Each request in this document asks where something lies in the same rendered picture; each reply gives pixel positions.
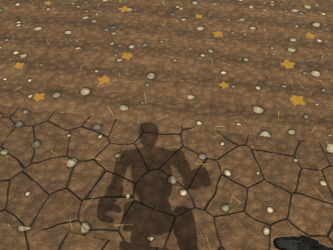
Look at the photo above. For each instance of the right robot hand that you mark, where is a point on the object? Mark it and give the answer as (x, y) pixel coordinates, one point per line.
(298, 243)

